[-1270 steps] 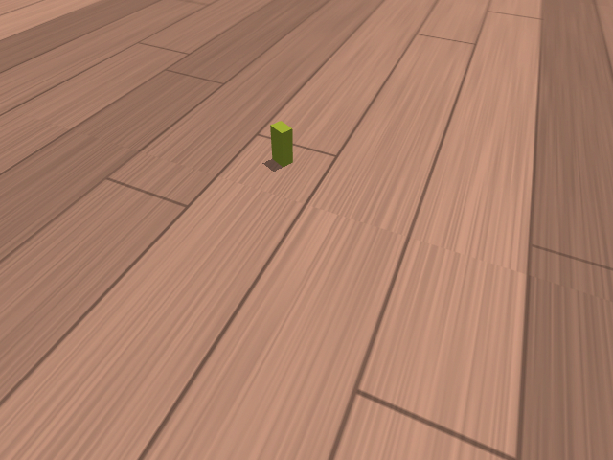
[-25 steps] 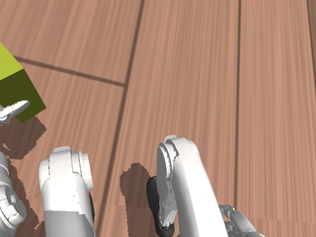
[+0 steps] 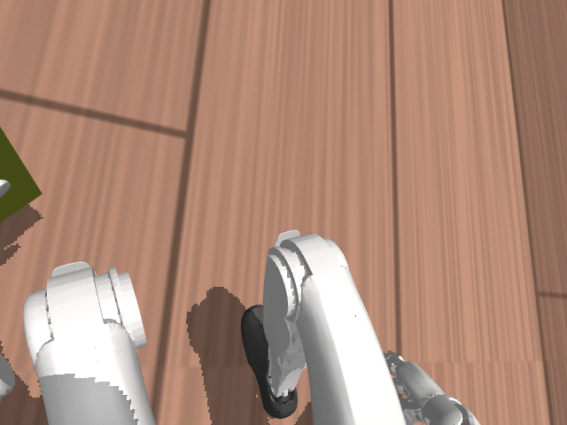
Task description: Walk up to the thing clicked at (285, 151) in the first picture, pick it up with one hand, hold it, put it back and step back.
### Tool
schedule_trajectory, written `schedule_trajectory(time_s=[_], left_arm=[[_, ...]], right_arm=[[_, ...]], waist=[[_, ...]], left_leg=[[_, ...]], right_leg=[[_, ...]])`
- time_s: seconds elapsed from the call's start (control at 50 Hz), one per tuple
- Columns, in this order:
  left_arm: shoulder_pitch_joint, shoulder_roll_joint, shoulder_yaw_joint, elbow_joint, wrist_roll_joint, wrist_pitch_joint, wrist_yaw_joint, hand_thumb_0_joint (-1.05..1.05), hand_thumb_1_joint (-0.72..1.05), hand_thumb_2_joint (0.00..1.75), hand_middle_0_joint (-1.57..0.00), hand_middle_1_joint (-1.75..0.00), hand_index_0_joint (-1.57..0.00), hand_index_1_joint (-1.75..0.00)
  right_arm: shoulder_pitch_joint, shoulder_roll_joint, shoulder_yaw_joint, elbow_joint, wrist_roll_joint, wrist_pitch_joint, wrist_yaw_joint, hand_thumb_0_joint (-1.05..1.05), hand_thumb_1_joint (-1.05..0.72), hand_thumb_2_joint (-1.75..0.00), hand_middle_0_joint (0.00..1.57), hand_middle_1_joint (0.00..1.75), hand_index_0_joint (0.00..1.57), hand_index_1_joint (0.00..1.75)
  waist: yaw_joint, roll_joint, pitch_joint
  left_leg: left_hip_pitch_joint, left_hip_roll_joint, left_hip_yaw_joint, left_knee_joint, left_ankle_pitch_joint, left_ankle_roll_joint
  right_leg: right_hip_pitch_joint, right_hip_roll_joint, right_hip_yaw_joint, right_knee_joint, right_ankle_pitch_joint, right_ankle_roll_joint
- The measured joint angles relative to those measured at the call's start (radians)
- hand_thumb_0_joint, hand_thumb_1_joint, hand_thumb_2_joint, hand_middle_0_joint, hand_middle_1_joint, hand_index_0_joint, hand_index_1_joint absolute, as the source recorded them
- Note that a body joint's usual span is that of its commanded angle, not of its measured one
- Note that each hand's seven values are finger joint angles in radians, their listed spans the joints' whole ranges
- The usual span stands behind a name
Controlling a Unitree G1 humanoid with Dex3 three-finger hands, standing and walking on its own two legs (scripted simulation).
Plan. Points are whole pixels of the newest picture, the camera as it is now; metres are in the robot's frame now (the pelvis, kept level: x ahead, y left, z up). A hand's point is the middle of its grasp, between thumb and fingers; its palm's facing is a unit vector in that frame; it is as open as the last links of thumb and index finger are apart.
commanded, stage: lower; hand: left
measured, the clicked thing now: out of the picture +0.46 +0.30 -0.13
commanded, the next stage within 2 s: loosen in 0.78 s
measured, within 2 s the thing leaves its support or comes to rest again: rests again in 1.06 s
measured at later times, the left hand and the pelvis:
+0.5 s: hand out of the picture +0.45 +0.33 -0.16, palm faces +0.42 -0.91 -0.05, open 12.4 cm; pelvis -0.01 +0.01 -0.01, yaw -3 degrees
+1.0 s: hand out of the picture +0.45 +0.33 -0.18, palm faces +0.43 -0.90 -0.04, open 12.4 cm; pelvis -0.01 +0.01 -0.01, yaw -4 degrees
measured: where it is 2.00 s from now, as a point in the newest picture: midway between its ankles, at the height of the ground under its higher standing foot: (205, 401)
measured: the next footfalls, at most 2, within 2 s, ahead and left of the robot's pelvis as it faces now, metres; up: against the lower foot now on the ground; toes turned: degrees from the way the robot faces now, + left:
none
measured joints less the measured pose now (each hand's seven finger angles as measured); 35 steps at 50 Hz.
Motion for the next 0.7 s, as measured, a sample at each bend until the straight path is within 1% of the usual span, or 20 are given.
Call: schedule_trajectory(time_s=[0.1,0.18,0.26,0.4,0.5,0.58,0.7], left_arm=[[0.007,0.023,0.01,-0.003,-0.002,-0.025,-0.001,-0.04,-0.61,0.95,-0.53,-0.95,-0.58,-0.96],[0.01,0.042,0.022,-0.005,-0.004,-0.042,0.008,-0.04,-0.61,0.94,-0.54,-0.95,-0.58,-0.95],[0.011,0.072,0.019,0.012,0.005,-0.052,0.013,-0.04,-0.61,0.94,-0.54,-0.94,-0.58,-0.95],[0.005,0.108,0.013,0.059,-0.011,-0.071,0.021,-0.04,-0.61,0.94,-0.54,-0.94,-0.58,-0.94],[0.005,0.127,-0.003,0.092,-0.003,-0.084,0.022,-0.04,-0.61,0.94,-0.54,-0.94,-0.58,-0.95],[0.007,0.132,0.004,0.106,-0.009,-0.098,0.028,-0.04,-0.61,0.94,-0.54,-0.94,-0.58,-0.95],[0.007,0.153,0.019,0.115,0.001,-0.117,0.046,-0.04,-0.61,0.94,-0.54,-0.94,-0.58,-0.94]], right_arm=[[-0.012,-0.007,0.032,-0.007,-0.019,-0.003,0.003,0.0,-0.91,-0.9,0.2,0.3,0.2,0.3],[-0.026,-0.011,0.055,-0.014,-0.032,-0.004,0.003,0.0,-0.91,-0.9,0.2,0.3,0.21,0.3],[-0.041,-0.017,0.073,-0.022,-0.044,-0.004,0.002,0.0,-0.91,-0.9,0.2,0.3,0.21,0.3],[-0.066,-0.031,0.105,-0.043,-0.059,-0.005,0.006,0.0,-0.91,-0.9,0.2,0.3,0.21,0.3],[-0.078,-0.036,0.128,-0.056,-0.066,-0.005,0.008,0.0,-0.9,-0.89,0.2,0.3,0.21,0.3],[-0.09,-0.038,0.148,-0.065,-0.074,-0.007,0.009,0.0,-0.9,-0.89,0.2,0.3,0.21,0.3],[-0.104,-0.037,0.171,-0.072,-0.088,-0.009,0.006,0.0,-0.89,-0.89,0.2,0.3,0.21,0.3]], waist=[[-0.008,-0.029,0.033],[-0.014,-0.05,0.051],[-0.019,-0.057,0.063],[-0.023,-0.063,0.085],[-0.024,-0.074,0.097],[-0.026,-0.089,0.111],[-0.03,-0.113,0.129]], left_leg=[[0.002,-0.003,-0.017,0.02,-0.005,-0.001],[0.01,-0.004,-0.031,0.032,-0.012,-0.002],[0.014,-0.006,-0.043,0.041,-0.016,0.0],[0.022,-0.005,-0.058,0.054,-0.017,0.006],[0.027,-0.005,-0.069,0.061,-0.013,0.007],[0.032,-0.003,-0.077,0.069,-0.012,0.008],[0.037,-0.002,-0.091,0.081,-0.014,0.009]], right_leg=[[0.01,0.004,-0.012,0.008,-0.002,0.005],[0.022,0.007,-0.022,0.01,-0.004,0.007],[0.032,0.01,-0.031,0.008,-0.006,0.011],[0.049,0.017,-0.042,0.005,0.0,0.021],[0.056,0.022,-0.049,0.005,0.009,0.023],[0.061,0.027,-0.054,0.006,0.016,0.027],[0.068,0.034,-0.063,0.007,0.022,0.031]])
